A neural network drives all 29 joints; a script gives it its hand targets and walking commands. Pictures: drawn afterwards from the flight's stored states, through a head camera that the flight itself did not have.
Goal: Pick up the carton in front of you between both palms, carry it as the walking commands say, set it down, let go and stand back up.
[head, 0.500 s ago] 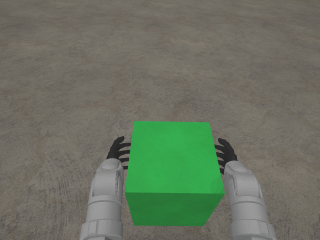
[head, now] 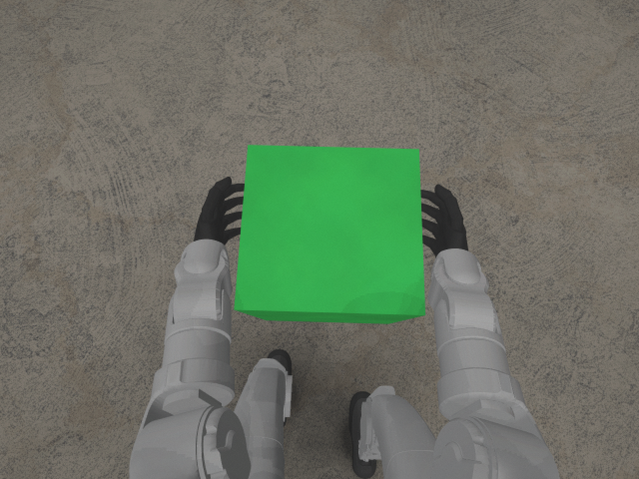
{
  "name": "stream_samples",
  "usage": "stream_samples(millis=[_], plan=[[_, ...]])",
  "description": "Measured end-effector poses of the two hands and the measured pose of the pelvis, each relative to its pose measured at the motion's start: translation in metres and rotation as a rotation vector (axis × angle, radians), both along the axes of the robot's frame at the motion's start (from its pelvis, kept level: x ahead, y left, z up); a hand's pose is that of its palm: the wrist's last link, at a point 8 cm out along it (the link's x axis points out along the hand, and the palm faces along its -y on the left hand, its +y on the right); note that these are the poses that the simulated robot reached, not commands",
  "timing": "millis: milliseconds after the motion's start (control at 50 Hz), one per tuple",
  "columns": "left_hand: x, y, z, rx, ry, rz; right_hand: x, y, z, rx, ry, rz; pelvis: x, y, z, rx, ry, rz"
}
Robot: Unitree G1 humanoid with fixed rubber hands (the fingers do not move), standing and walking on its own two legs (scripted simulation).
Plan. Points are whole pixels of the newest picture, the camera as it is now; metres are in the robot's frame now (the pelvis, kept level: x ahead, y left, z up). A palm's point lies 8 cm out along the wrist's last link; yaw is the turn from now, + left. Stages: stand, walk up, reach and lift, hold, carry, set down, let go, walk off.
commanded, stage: set down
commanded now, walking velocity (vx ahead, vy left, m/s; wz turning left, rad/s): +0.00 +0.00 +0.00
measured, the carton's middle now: (329, 249) +0.39 +0.03 -0.14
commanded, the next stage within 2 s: none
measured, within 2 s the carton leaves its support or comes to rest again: rests again in 1.92 s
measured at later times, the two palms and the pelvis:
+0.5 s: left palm (228, 230) +0.43 +0.20 -0.22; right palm (407, 235) +0.44 -0.10 -0.20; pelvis -0.02 +0.00 -0.13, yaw -3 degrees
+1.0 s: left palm (239, 237) +0.46 +0.20 -0.37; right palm (383, 235) +0.49 -0.09 -0.36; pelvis -0.05 +0.01 -0.25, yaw -5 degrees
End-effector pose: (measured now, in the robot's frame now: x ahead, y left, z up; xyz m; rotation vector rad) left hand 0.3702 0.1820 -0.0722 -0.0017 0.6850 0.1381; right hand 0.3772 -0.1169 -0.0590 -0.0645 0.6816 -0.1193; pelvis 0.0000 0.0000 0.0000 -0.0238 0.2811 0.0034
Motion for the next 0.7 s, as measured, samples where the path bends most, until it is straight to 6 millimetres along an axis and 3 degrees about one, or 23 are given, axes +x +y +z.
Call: stream_samples(millis=[100, 360, 700], plan=[[0.01, 0.0, -0.046, -0.007, -0.033, 0.007, 0.01, 0.0, -0.046, 0.029, -0.034, -0.018, -0.004, -0.006, -0.029, -0.006, 0.166, -0.016], [0.045, 0.006, -0.099, -0.033, -0.037, 0.031, 0.046, 0.006, -0.1, 0.068, -0.04, -0.042, -0.016, -0.007, -0.093, -0.008, 0.356, -0.032], [0.073, 0.015, -0.213, -0.026, -0.017, 0.049, 0.082, 0.016, -0.213, 0.047, -0.02, -0.007, -0.032, 0.007, -0.183, -0.029, 0.522, -0.042]])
